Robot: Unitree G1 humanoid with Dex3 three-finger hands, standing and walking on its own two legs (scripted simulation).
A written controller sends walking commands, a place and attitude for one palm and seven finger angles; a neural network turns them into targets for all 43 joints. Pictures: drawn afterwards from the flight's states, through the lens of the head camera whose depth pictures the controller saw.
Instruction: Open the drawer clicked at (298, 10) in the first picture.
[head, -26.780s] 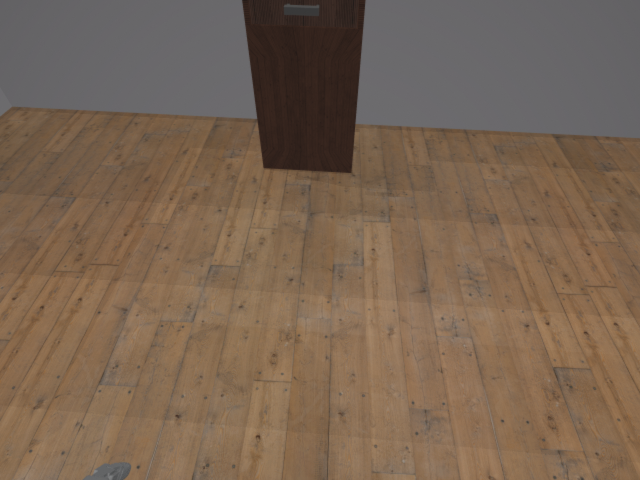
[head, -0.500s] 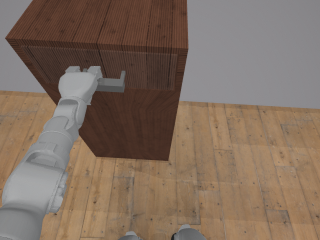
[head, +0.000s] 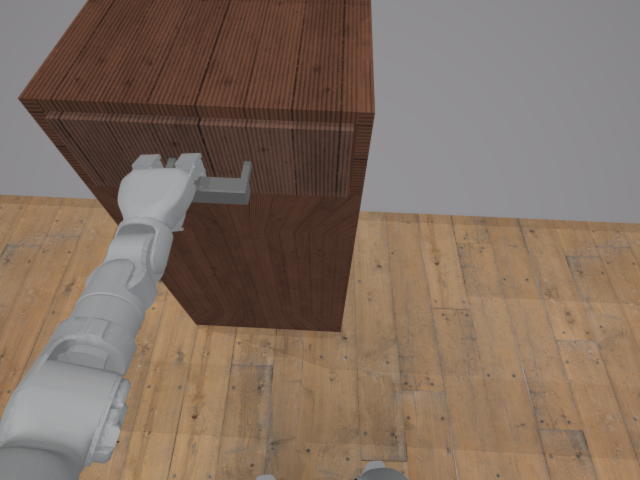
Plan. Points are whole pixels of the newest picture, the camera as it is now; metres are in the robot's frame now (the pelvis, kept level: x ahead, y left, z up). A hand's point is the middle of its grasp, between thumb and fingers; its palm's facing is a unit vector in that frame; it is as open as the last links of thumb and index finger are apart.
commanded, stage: pull the drawer open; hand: left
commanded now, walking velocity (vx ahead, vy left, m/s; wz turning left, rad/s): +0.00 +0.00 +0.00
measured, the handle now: (206, 177) +0.52 +0.15 +0.03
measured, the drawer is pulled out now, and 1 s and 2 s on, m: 0.01 0.12 0.22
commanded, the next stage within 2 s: none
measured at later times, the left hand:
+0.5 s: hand (167, 237) +0.43 +0.20 +0.02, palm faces -0.05 -0.03 -1.00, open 6.2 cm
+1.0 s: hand (151, 295) +0.35 +0.20 +0.01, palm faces +0.00 -0.07 -1.00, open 6.1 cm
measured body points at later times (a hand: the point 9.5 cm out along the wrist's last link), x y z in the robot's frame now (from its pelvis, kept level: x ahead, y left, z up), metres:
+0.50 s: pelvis +0.01 -0.01 +0.00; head +0.09 -0.01 +0.45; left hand +0.43 +0.19 +0.07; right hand +0.13 -0.26 -0.13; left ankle -0.03 +0.09 -0.70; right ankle +0.00 -0.11 -0.70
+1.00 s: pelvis +0.01 +0.00 +0.01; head +0.07 -0.02 +0.46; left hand +0.34 +0.20 +0.07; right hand +0.11 -0.27 -0.12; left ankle -0.03 +0.09 -0.70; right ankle +0.00 -0.11 -0.70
